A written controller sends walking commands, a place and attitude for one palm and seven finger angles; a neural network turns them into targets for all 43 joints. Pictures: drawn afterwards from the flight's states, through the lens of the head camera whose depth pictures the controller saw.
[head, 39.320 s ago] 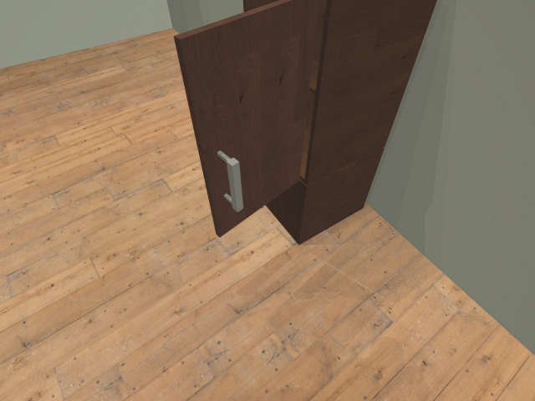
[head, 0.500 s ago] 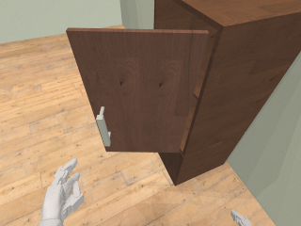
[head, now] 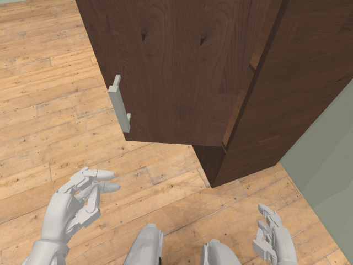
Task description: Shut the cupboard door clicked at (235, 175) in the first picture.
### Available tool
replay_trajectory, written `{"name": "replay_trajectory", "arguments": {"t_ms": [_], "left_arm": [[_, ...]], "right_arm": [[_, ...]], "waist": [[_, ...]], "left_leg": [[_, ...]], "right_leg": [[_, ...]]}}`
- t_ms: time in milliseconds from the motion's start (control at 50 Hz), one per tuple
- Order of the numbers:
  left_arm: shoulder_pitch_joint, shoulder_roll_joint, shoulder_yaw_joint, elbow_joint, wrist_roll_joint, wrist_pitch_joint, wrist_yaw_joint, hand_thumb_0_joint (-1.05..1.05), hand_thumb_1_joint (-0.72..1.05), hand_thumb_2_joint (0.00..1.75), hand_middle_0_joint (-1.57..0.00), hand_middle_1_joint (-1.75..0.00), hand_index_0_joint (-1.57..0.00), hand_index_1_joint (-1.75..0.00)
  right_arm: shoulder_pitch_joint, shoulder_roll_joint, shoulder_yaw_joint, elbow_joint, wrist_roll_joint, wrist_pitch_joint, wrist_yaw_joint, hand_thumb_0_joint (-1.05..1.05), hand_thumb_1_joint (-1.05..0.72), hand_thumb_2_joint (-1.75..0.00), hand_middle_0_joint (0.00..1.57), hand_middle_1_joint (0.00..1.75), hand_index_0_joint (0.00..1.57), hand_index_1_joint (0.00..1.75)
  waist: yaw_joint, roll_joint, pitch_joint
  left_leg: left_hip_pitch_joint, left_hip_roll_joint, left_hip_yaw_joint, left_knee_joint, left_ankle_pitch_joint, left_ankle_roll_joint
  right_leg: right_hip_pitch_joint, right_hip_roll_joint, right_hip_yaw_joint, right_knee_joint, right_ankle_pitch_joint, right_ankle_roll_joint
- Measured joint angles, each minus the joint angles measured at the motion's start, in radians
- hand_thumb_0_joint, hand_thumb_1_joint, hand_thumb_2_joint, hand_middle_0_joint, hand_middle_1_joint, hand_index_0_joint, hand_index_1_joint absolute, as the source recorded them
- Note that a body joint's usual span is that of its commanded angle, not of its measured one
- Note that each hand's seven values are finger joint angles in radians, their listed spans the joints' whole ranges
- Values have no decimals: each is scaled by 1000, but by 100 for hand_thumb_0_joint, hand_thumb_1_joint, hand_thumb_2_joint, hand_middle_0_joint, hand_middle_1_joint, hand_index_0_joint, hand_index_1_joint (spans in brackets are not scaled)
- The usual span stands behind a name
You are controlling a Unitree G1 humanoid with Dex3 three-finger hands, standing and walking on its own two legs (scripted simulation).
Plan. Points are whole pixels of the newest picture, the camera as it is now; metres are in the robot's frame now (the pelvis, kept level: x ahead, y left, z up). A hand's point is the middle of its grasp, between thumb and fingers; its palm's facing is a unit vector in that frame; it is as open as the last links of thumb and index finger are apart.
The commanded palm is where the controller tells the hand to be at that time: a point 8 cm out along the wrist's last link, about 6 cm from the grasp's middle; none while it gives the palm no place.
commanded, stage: raise the hand and make a fist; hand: left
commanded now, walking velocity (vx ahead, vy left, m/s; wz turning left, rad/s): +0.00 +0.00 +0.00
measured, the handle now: (122, 105) +0.50 +0.21 +0.01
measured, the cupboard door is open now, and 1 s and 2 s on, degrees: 66 66 66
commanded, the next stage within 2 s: bring the fist close to the handle in 1.24 s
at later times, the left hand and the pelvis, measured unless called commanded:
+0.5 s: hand (79, 207) +0.22 +0.21 +0.05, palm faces +0.03 -1.00 -0.03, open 3.1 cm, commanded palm +0.19 +0.26 +0.05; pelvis +0.00 +0.03 +0.00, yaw -1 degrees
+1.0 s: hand (80, 200) +0.23 +0.22 +0.05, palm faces +0.01 -1.00 -0.03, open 3.1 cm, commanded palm +0.21 +0.26 +0.05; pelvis +0.01 +0.03 +0.00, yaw -1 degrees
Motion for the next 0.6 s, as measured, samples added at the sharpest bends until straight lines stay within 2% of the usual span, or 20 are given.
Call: {"name": "replay_trajectory", "arguments": {"t_ms": [40, 80, 180, 280, 480, 600], "left_arm": [[4, -2, 4, 3, 4, 35, 19, 1, 90, 90, -69, -82, -69, -83], [19, -7, 12, 1, 5, 40, 47, 1, 90, 90, -73, -86, -72, -87], [60, -15, 19, -18, 10, -27, 96, 1, 90, 90, -82, -96, -81, -97], [64, -8, -5, -24, 20, -60, 93, 1, 90, 90, -91, -106, -90, -107], [54, 7, -11, -49, 31, -42, 114, 1, 90, 90, -109, -126, -109, -127], [37, 16, -11, -34, 34, -23, 105, 1, 90, 90, -120, -138, -120, -139]], "right_arm": [[18, 8, -3, 0, 0, 16, 1, 2, -91, -90, 20, 30, 20, 30], [35, 9, -9, -1, -3, 25, 2, 2, -91, -90, 20, 30, 20, 30], [61, -15, -24, -5, -14, 36, 8, 2, -91, -90, 20, 30, 20, 30], [51, -46, -31, -21, -16, 42, 6, 2, -91, -90, 20, 30, 20, 30], [8, -39, -14, -69, -19, 63, 10, 2, -91, -90, 20, 30, 20, 30], [7, -29, 10, -88, -20, 73, 15, 2, -91, -90, 20, 30, 20, 30]], "waist": [[-12, 3, -2], [-21, 3, -5], [-30, 0, -11], [-29, -3, -8], [-25, -8, -10], [-21, -5, -14]], "left_leg": [[10, 1, 12, -14, 2, 6], [19, 2, 23, -27, 2, 12], [19, -3, 36, -30, -1, 26], [1, -9, 35, -11, -6, 37], [-2, -13, 24, -5, -3, 45], [4, -14, 18, -10, 1, 46]], "right_leg": [[5, 0, 12, -13, 6, 6], [11, 0, 23, -24, 10, 12], [11, -6, 35, -29, 10, 24], [-2, -12, 34, -17, 6, 33], [8, -14, 23, -28, 14, 42], [18, -13, 18, -39, 19, 43]]}}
